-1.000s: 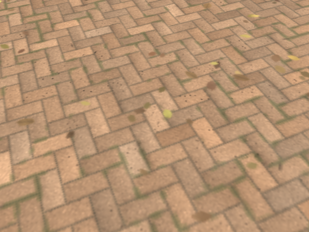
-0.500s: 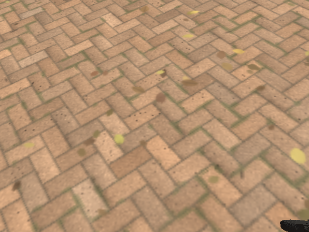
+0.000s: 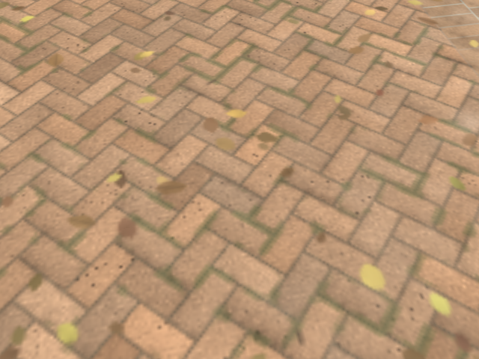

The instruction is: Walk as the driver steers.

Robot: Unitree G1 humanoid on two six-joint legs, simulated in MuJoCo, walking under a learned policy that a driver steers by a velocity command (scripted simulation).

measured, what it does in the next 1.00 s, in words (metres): walks ahead: right foot, then left foot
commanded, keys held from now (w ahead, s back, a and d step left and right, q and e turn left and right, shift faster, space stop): w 1.00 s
